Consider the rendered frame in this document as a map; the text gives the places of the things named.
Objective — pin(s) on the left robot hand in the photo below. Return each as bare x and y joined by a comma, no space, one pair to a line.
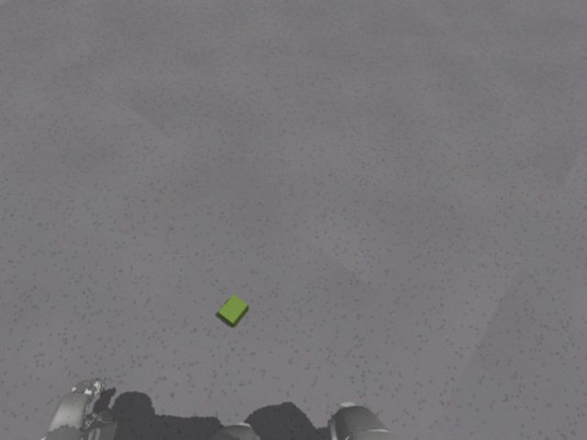
72,412

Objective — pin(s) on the small box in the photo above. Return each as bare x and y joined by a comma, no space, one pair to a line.
233,311

